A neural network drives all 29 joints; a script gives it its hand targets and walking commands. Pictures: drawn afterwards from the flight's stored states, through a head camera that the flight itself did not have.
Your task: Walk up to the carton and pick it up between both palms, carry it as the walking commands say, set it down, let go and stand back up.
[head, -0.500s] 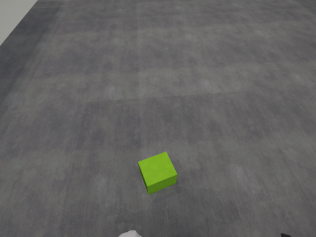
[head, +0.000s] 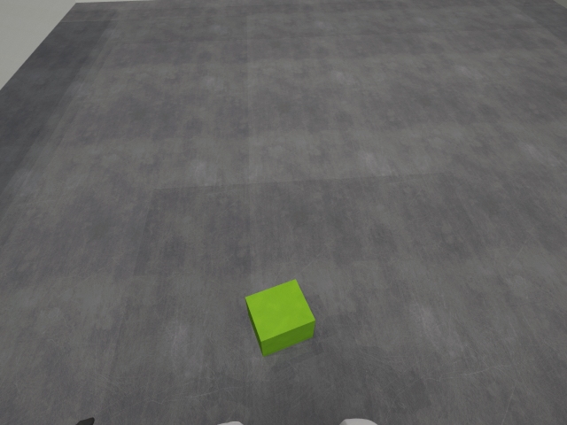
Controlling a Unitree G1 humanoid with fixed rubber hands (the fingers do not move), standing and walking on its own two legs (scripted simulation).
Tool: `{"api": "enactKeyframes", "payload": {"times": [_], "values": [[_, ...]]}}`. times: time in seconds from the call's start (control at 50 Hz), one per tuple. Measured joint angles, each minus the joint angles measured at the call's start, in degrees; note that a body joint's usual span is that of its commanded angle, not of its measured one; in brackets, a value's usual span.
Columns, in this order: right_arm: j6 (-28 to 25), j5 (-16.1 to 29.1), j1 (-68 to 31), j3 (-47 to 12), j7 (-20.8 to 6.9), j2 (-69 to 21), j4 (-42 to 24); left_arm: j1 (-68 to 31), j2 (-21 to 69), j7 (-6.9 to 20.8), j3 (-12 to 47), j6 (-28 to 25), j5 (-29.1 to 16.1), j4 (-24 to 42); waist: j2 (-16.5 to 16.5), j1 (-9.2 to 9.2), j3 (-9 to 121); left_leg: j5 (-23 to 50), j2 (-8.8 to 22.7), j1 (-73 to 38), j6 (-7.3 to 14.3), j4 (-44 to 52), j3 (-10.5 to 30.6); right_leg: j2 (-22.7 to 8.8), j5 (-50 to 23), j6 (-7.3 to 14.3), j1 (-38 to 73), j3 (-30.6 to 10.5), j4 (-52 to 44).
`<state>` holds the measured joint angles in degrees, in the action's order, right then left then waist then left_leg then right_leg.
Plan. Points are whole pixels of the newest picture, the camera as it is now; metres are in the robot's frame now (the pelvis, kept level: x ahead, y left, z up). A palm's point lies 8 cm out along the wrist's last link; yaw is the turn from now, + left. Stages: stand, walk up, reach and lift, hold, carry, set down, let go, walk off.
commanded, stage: walk up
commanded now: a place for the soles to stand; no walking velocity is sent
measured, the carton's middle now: (279, 317) +0.57 +0.04 -0.67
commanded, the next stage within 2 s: none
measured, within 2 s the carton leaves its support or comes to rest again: neither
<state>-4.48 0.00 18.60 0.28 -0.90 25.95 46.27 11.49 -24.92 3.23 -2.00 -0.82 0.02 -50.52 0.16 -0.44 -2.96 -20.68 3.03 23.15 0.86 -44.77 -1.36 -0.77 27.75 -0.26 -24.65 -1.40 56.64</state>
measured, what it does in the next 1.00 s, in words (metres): walks ahead: right foot, then left foot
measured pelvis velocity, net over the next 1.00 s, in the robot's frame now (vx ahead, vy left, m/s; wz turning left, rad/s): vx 0.14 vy -0.11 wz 0.25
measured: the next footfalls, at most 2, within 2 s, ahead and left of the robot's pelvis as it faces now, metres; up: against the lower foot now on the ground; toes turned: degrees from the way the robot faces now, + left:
right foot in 0.14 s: +0.10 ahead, -0.16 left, +0.00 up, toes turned +2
left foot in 0.42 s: +0.21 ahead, +0.05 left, +0.00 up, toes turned +16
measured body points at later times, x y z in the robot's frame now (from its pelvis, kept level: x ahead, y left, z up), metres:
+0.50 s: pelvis +0.07 -0.05 -0.01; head +0.10 -0.04 +0.44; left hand +0.08 +0.28 -0.13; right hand +0.18 -0.37 -0.11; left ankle +0.16 +0.07 -0.71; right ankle +0.06 -0.16 -0.69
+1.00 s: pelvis +0.14 -0.11 -0.01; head +0.18 -0.09 +0.44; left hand +0.13 +0.23 -0.13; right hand +0.29 -0.41 -0.11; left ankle +0.18 +0.04 -0.71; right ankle +0.14 -0.21 -0.71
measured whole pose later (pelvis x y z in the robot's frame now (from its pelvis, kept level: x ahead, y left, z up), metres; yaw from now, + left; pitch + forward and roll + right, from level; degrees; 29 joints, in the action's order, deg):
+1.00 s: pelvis +0.14 -0.11 -0.01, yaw +14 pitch +0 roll +1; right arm -3.5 0.0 18.5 0.3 0.9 25.9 46.9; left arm 14.3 -24.7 0.2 -2.0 -0.7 0.0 -48.4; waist -1.9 -1.7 -4.8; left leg -18.5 -0.5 29.4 1.7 -48.2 1.5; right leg -2.5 30.3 1.7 -21.7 4.9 52.3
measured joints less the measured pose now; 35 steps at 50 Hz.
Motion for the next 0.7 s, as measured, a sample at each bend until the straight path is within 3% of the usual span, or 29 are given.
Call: {"api": "enactKeyframes", "payload": {"times": [0.12,0.14,0.2,0.26,0.4,0.44,0.48,0.54,0.64,0.7], "values": [[0.0,0.0,1.31,-0.01,0.1,0.0,-0.02,-1.12,-1.63,1.38,-0.01,-0.57,0.0,2.56,-1.36,0.6,-0.82,-0.45,0.21,-1.91,0.01,0.43,1.67,-0.76,0.49,0.0,0.2,0.06,-3.66],[0.01,0.0,1.36,0.0,0.1,0.01,0.0,-0.82,-2.01,1.28,-0.03,-1.25,-0.01,3.14,-1.45,0.52,-0.56,-1.63,0.22,-0.68,0.69,-1.78,2.19,-0.74,0.62,0.0,1.26,0.06,-7.74],[0.86,-0.01,1.24,0.0,0.8,0.0,0.53,-0.16,-1.12,0.21,-0.02,-1.81,0.0,3.56,-0.4,0.33,-1.41,-3.93,-2.01,4.82,0.92,-16.25,5.54,-0.66,-3.39,0.67,1.76,2.59,-6.45],[0.89,0.0,1.29,0.0,0.81,0.05,0.47,2.32,-0.36,-0.44,-0.01,-1.31,0.0,3.75,-0.32,-0.67,-1.36,-4.01,-2.37,8.65,0.91,-20.85,4.17,-0.66,-2.62,1.61,2.66,3.53,-7.05],[0.37,0.0,1.33,0.0,0.81,0.08,0.42,7.2,-0.25,-0.51,0.0,-0.16,0.01,3.77,-0.26,-1.5,-1.04,-3.6,-2.31,9.18,0.9,-5.57,0.46,-0.83,0.09,2.26,3.8,5.85,-7.16],[-0.69,0.0,1.32,0.01,0.97,0.07,0.42,7.29,-0.24,-0.49,0.0,0.57,0.01,3.89,-0.7,-1.52,-1.37,2.11,-2.66,8.05,0.91,-1.41,-0.07,-1.19,1.0,2.27,3.84,6.25,-6.06],[-1.34,0.0,1.31,0.01,1.4,0.14,0.49,7.08,-0.08,-0.23,0.0,1.16,0.01,4.29,-0.82,-1.44,-2.23,6.18,-2.68,7.23,0.92,-2.04,0.12,-1.24,1.08,2.27,3.05,5.95,-0.95],[-1.35,0.0,1.32,0.0,1.76,0.14,0.47,5.78,-0.73,0.1,-0.02,1.95,0.01,4.35,-1.64,-1.21,-2.49,4.19,-2.66,5.28,0.92,-2.16,0.75,-1.26,1.13,2.27,1.47,4.22,4.32],[-1.3,0.0,1.3,-0.01,1.82,0.13,0.47,3.03,-2.04,0.04,-0.02,1.62,0.0,4.37,-2.32,-1.06,-2.35,3.07,-2.61,3.8,0.92,-1.76,3.35,-1.26,3.5,2.27,1.18,3.21,3.81],[-0.44,0.0,1.24,-0.01,1.82,0.1,0.5,3.27,-2.32,-0.87,-0.04,0.24,0.0,4.48,-2.5,-1.15,-1.37,1.87,-2.6,5.34,0.98,-3.59,4.43,-1.3,3.18,2.25,2.34,3.0,-5.7]]}}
